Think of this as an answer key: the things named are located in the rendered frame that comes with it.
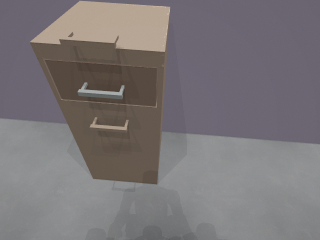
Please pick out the handle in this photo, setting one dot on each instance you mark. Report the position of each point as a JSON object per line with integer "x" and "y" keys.
{"x": 100, "y": 94}
{"x": 88, "y": 42}
{"x": 108, "y": 128}

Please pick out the cabinet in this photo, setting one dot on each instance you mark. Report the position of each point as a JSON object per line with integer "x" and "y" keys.
{"x": 141, "y": 33}

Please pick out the drawer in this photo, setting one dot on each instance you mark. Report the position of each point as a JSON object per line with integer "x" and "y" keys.
{"x": 140, "y": 82}

